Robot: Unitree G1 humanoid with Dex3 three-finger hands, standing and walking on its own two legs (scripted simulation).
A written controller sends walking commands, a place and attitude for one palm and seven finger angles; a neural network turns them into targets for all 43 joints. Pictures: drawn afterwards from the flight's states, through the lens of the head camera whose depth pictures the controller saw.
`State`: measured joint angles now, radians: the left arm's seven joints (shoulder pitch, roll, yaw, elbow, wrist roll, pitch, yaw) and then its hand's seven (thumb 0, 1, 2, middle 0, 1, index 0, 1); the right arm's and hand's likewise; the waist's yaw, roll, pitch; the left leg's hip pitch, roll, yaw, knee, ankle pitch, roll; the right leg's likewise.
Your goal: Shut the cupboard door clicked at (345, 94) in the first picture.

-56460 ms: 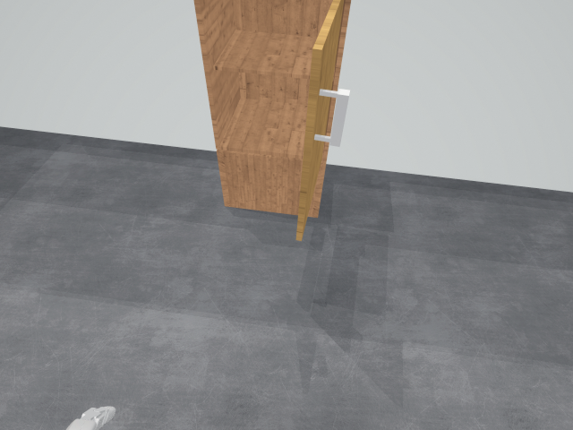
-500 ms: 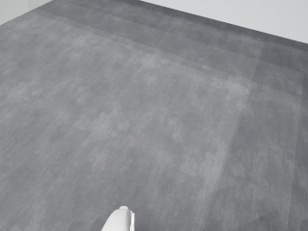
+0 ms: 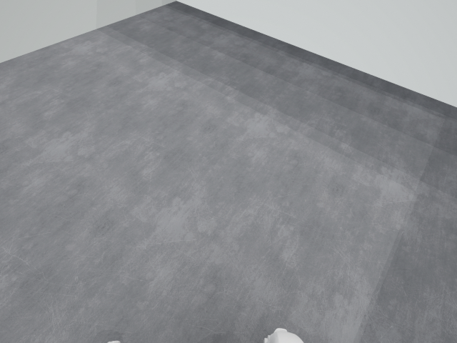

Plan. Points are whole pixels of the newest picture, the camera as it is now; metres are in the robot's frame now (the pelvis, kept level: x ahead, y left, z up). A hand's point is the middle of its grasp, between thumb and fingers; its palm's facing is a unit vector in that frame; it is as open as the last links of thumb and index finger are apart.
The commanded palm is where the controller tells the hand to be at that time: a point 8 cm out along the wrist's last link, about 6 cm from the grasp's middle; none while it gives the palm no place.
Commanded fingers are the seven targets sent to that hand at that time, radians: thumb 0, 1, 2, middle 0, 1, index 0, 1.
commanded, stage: turn to face it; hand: left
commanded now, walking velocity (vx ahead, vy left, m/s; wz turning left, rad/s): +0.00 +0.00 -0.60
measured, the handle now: out of the picture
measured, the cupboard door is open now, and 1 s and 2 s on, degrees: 23 23 23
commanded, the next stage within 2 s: none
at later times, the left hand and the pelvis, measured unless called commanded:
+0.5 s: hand (143, 323) +0.18 +0.19 -0.19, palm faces -0.21 -0.96 -0.20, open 7.3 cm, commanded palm none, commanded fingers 0.00 0.90 0.90 -0.20 -0.30 -0.20 -0.30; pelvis +0.09 +0.01 -0.01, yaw -17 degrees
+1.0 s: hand (194, 260) +0.31 +0.10 -0.16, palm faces -0.58 -0.77 -0.27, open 7.3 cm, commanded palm none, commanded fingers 0.00 0.90 0.90 -0.20 -0.30 -0.20 -0.30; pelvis +0.10 +0.00 -0.01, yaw -36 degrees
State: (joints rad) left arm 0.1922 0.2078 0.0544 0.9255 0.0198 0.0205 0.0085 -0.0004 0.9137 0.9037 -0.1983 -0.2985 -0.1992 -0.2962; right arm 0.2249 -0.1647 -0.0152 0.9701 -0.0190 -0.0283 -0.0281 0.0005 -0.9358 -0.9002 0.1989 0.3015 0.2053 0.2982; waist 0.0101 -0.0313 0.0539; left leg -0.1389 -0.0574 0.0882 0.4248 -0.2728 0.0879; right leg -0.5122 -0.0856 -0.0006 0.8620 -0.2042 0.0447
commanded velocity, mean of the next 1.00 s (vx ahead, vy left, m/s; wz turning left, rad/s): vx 0.00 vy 0.00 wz -0.60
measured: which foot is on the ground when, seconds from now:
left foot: down 0.00-0.16, up 0.18-0.48, down 0.50-0.92, up 0.94-1.00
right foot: up 0.00-0.10, down 0.12-0.50, up 0.52-0.90, down 0.92-1.00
